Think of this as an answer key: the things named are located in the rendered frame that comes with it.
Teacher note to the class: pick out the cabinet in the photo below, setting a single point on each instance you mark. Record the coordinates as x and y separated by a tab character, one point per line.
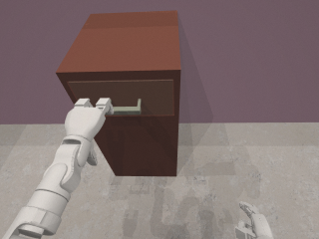
131	46

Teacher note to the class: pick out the left robot forearm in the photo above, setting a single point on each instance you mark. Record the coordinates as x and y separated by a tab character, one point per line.
42	214

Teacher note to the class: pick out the right robot hand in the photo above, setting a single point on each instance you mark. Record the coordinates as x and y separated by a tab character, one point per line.
258	226

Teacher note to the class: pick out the drawer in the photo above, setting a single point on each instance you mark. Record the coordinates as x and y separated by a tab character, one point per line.
156	95

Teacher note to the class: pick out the handle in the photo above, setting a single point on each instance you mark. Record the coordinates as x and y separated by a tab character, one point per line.
127	111

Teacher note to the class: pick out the left robot hand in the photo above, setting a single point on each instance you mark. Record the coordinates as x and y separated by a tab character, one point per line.
86	121

